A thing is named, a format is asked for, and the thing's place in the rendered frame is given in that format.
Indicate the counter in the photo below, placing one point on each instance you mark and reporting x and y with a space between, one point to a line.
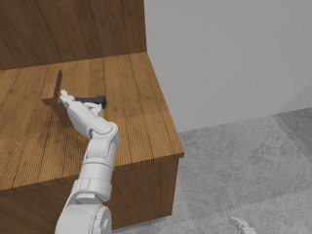
88 48

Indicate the robot right hand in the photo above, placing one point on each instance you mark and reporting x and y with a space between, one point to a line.
241 225

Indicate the left robot upper arm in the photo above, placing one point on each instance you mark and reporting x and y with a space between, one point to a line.
85 219

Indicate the robot left hand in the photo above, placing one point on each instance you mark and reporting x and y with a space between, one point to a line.
80 114

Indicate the left robot forearm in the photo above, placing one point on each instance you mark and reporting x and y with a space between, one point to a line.
93 186

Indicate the tap lever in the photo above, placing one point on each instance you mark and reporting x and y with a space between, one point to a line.
96 100

